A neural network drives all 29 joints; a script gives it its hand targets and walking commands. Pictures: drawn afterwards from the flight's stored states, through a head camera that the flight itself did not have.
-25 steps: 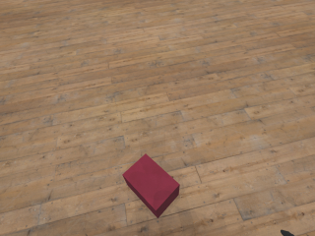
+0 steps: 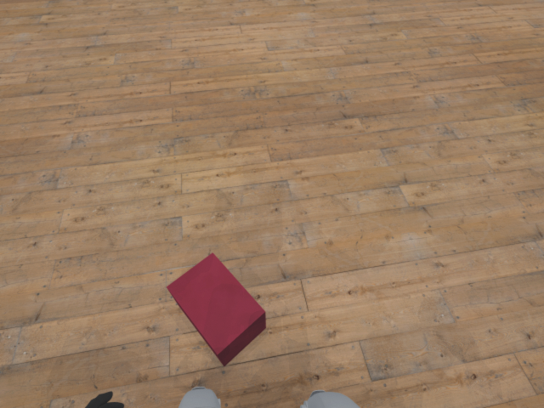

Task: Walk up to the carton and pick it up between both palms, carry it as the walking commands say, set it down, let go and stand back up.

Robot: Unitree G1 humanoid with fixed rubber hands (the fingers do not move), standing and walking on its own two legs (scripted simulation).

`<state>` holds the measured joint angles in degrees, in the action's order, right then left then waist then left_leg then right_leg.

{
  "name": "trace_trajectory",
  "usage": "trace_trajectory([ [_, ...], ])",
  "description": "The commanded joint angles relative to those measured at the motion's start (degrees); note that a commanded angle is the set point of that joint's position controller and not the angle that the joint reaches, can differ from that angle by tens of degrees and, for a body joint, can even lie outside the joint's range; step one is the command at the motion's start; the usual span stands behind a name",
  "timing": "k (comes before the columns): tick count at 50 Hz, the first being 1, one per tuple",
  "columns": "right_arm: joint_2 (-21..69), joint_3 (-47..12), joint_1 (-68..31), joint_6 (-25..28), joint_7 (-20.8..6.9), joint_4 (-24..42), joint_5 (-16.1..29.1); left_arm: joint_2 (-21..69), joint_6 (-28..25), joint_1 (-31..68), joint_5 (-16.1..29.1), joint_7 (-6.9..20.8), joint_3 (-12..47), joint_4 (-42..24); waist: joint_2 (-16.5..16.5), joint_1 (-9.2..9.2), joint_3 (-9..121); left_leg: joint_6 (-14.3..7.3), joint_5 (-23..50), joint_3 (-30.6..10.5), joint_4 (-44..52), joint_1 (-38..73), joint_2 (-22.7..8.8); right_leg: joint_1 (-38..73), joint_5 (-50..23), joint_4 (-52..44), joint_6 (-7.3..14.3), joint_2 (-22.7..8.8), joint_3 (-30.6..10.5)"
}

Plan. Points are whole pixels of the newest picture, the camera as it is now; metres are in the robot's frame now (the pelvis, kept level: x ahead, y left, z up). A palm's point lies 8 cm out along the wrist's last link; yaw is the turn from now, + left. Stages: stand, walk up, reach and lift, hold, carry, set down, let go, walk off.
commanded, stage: walk up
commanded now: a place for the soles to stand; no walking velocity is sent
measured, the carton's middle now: (218, 308) +0.46 +0.20 -0.65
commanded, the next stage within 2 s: none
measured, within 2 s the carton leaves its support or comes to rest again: neither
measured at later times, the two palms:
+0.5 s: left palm (187, 398) +0.15 +0.15 -0.11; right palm out of the picture +0.22 -0.51 -0.11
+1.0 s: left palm out of the picture +0.04 +0.06 -0.14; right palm out of the picture +0.35 -0.50 -0.10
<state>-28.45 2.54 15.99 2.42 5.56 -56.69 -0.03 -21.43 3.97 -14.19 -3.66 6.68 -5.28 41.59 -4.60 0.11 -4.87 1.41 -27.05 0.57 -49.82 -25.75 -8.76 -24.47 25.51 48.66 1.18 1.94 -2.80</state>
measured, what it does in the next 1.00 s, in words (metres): steps to the right, turning left: left foot, then right foot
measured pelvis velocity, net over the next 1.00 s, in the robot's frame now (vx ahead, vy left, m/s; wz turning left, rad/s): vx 0.12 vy -0.25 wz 0.49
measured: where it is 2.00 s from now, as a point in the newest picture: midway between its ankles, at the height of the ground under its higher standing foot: outside the picture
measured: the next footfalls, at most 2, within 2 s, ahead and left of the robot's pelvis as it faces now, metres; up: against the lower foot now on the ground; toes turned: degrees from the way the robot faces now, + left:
left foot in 0.24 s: +0.05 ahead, +0.08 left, +0.00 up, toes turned +14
right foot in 0.50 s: +0.19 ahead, -0.34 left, +0.00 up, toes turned +32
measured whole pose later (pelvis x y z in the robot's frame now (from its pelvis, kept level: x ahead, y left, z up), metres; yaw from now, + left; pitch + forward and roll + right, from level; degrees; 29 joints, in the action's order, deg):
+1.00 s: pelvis +0.12 -0.25 -0.02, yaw +28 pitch +2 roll -1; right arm -24.5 2.5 15.0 0.8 -1.5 -40.6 0.0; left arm -21.2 0.2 -12.4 -0.4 -3.5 -5.1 47.3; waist -2.1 0.3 -6.2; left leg -2.5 -28.4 -1.6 -57.6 -30.9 2.4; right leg -33.5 35.3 61.7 1.6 -3.6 4.0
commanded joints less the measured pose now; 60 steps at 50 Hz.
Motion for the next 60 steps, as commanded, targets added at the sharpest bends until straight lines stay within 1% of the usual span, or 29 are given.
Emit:
trace_trajectory([
  [1,-11.63,2.94,0.44,0.89,1.32,3.85,-0.08,-17.75,-1.31,-2.48,-0.13,-3.18,-7.46,-6.31,-2.14,-5.23,1.02,-3.12,1.73,-2.30,-18.20,-18.77,5.56,13.62,-4.49,-30.28,-2.60,-14.07,-18.44],
  [2,-10.55,2.90,1.77,0.98,1.04,3.60,0.66,-17.11,-1.47,-3.01,-0.22,-3.58,-6.71,-6.68,-3.14,-4.33,1.79,-2.46,2.53,-1.48,-16.23,-18.82,5.94,15.95,-18.35,-26.77,-2.37,-12.92,-14.90],
  [7,-8.86,2.85,12.51,1.29,0.80,1.25,1.36,-12.37,-1.67,5.23,-0.97,-4.52,-4.92,-9.74,-5.71,0.27,6.64,-3.66,6.69,4.04,7.62,4.67,7.24,10.72,-38.49,-15.99,-2.06,-10.57,-2.82],
  [9,-10.08,3.62,20.90,2.21,1.54,0.12,0.24,-11.26,-1.87,7.67,0.39,-4.36,-4.11,-11.30,2.00,5.37,11.49,-4.19,21.66,6.85,23.54,22.55,9.10,3.90,-45.52,3.80,-2.82,-5.71,6.09],
  [11,-18.04,6.41,20.33,2.00,3.42,3.94,-0.73,-10.45,-2.04,7.42,0.82,-4.61,-4.50,-13.79,18.97,6.86,12.42,-20.51,33.81,-34.70,20.22,39.47,-16.17,-31.02,10.12,28.36,-7.58,0.50,-3.30],
  [13,-17.68,6.34,13.72,2.79,4.98,5.84,-0.33,-14.28,-1.65,8.37,0.06,-3.94,-5.13,-13.61,8.21,3.88,7.72,-23.58,29.31,-35.24,21.41,31.83,-21.64,-32.74,10.05,35.56,-7.75,-5.55,-13.89],
  [14,-17.41,6.61,10.62,3.25,6.23,6.04,0.04,-16.06,-2.02,12.49,-0.07,-3.81,-5.61,-14.50,10.07,5.27,7.41,-23.47,31.93,-34.98,18.94,32.43,-23.32,-35.35,14.28,39.54,-7.09,-7.96,-20.07],
  [18,-17.23,5.83,3.11,3.85,5.70,8.22,-1.95,-15.05,-2.55,6.28,-0.02,-2.26,-6.62,-11.07,7.43,0.54,6.86,-14.31,38.54,-19.07,9.14,19.17,-13.62,-19.59,8.53,13.05,-4.50,-9.26,-11.40],
  [20,-16.48,4.77,1.87,3.70,4.66,8.43,-1.49,-12.22,-2.73,3.50,-0.16,-1.99,-6.84,-10.30,2.13,-2.99,7.19,-9.82,35.79,-8.23,4.55,8.51,-5.68,-2.45,-2.57,-3.44,-2.06,-3.99,-0.07],
  [22,-10.99,2.91,-0.17,2.80,3.31,9.83,-1.40,-14.03,-2.43,-9.30,-0.97,-2.45,-7.81,-5.00,-10.72,-10.43,8.79,-4.95,13.94,0.44,-14.03,-12.65,6.42,17.41,-16.38,-12.09,1.43,1.46,3.79],
  [23,-7.38,2.26,0.17,2.18,3.26,12.19,-0.56,-20.64,-2.26,-10.38,-0.64,-3.24,-7.71,-6.29,-22.37,-9.43,9.43,-2.53,-15.98,-4.07,-25.01,-22.78,14.71,15.39,-30.55,-19.37,6.13,-14.71,-23.55],
  [24,-9.76,3.17,0.36,0.92,3.83,12.40,-0.42,-21.32,-1.79,-5.76,1.47,-3.24,-6.95,-7.36,-14.44,-6.29,10.51,-2.02,-16.85,-7.22,-32.10,-18.77,12.27,8.12,-26.30,-23.10,13.51,-21.41,-34.35],
  [25,-12.68,4.09,-1.28,0.70,2.83,14.58,-0.61,-20.52,-1.57,-1.98,2.40,-3.68,-6.16,-9.07,-8.81,-3.89,8.83,-1.80,-12.27,-5.77,-32.54,-17.07,10.40,4.18,-14.42,-25.69,15.87,-22.12,-34.09],
  [27,-12.03,4.32,-0.10,0.62,1.37,12.28,-1.04,-18.52,-1.80,-0.43,2.70,-5.04,-7.02,-7.32,0.86,-3.15,1.52,-1.98,-4.31,-3.77,-29.42,-16.95,5.40,0.46,-6.68,-21.63,8.40,-18.39,-24.88],
  [29,-8.23,3.67,1.85,-0.12,0.25,10.94,0.03,-18.73,-2.40,-0.41,2.17,-6.31,-6.82,-5.62,-8.62,-1.48,1.21,-1.62,-2.75,-4.59,-25.00,-17.23,5.54,3.10,-3.80,-18.99,7.68,-18.05,-27.08],
  [32,-8.37,3.13,2.44,-0.42,-2.06,12.06,-0.73,-18.88,-3.79,-0.98,2.71,-7.42,-5.92,-4.87,-6.21,-2.10,7.81,-0.85,-7.15,-4.31,-16.41,-14.57,6.09,11.32,-18.66,-14.88,12.82,-23.34,-27.01],
  [37,-8.17,4.10,-0.53,-2.22,-5.35,16.26,-2.82,-22.07,-5.45,-3.75,4.42,-11.00,-6.16,-0.71,1.03,-2.04,9.43,-2.11,-2.44,-6.13,-10.78,-12.39,5.57,13.97,-31.32,-11.02,14.51,-28.99,-26.48],
  [40,-9.16,4.61,3.38,-1.82,-6.35,14.63,-3.00,-22.12,-6.18,-0.38,4.45,-11.31,-5.58,0.36,0.64,0.92,11.38,-4.02,6.68,-4.33,-1.78,-0.75,7.07,6.13,-26.37,-7.00,11.54,-25.96,-20.19],
  [42,-12.53,5.67,2.80,-1.32,-6.70,16.45,-4.08,-18.68,-6.13,-2.33,4.79,-11.40,-4.52,0.58,17.57,1.03,11.02,-9.16,27.42,-18.74,7.99,6.52,0.44,-4.61,-17.71,7.69,6.52,-16.18,-6.69],
  [43,-14.15,6.18,0.08,-1.41,-6.88,18.16,-3.62,-15.26,-5.85,1.10,4.92,-11.34,-3.43,-0.25,27.59,1.67,9.26,-14.91,40.86,-31.74,15.61,13.51,-5.40,-15.81,12.61,16.01,0.76,-3.89,4.84],
  [44,-13.00,5.75,1.00,-1.79,-7.05,18.71,-3.38,-16.49,-5.82,6.64,5.31,-12.07,-3.57,-0.34,21.10,3.83,6.65,-16.93,47.88,-29.20,16.42,16.02,-3.50,-19.37,19.12,19.76,-0.31,-2.18,4.73],
  [45,-11.99,5.90,1.57,-2.18,-6.71,18.58,-3.21,-15.78,-6.06,6.39,5.35,-11.78,-3.23,0.43,22.00,3.92,8.57,-18.77,50.85,-27.08,15.63,18.04,-4.08,-18.18,18.64,21.35,-0.65,-2.61,4.20],
  [46,-10.61,5.47,3.02,-2.39,-6.15,18.20,-3.19,-15.49,-6.31,5.50,5.43,-11.39,-3.05,1.20,20.16,4.62,6.27,-15.06,53.31,-26.67,16.01,19.91,-2.33,-19.19,17.74,20.79,-0.77,-2.72,4.21],
  [51,-9.86,5.68,-0.98,-3.35,-5.25,21.90,-3.79,-14.26,-7.21,-0.45,5.63,-11.13,-2.83,3.79,16.07,1.87,8.17,-17.63,44.92,-24.50,10.82,14.93,-0.56,-10.56,9.98,7.40,-0.23,-3.59,6.46],
  [53,-9.55,5.72,-5.28,-4.25,-5.89,23.50,-3.19,-13.25,-7.87,-8.08,4.75,-11.57,-3.16,5.83,15.63,-2.62,9.30,-13.51,39.83,-20.70,5.65,2.51,1.58,6.46,-2.63,-7.91,1.22,-2.71,7.43],
  [54,-6.73,4.71,-4.92,-4.11,-6.21,23.94,-1.83,-17.43,-8.53,-10.92,3.45,-11.67,-4.73,5.98,0.29,-4.60,12.76,-8.27,29.61,-14.97,-5.58,-7.82,5.64,15.56,-1.82,-15.22,4.21,-9.70,-5.58],
  [55,-3.31,3.81,-4.35,-4.19,-5.86,24.98,-2.36,-23.22,-8.76,-10.84,2.03,-11.92,-5.89,5.71,-11.05,-5.62,8.88,-4.91,8.13,-9.09,-18.67,-21.52,14.34,17.66,0.75,-25.20,9.46,-23.96,-27.70],
  [56,-5.98,4.32,-2.33,-4.70,-5.29,23.19,-2.71,-24.76,-8.42,-5.86,2.40,-11.91,-6.19,4.12,-7.60,-3.63,7.02,-3.18,-8.12,-11.36,-26.20,-19.98,11.19,11.94,-3.47,-25.64,13.61,-31.88,-32.38],
  [60,-9.80,5.95,0.89,-5.38,-8.00,19.25,-3.37,-21.89,-8.48,3.28,2.20,-12.14,-6.16,2.93,-0.63,0.08,-2.50,-3.72,0.84,-10.46,-28.36,-16.04,7.58,-1.72,9.85,-23.69,12.64,-26.91,-18.45],
])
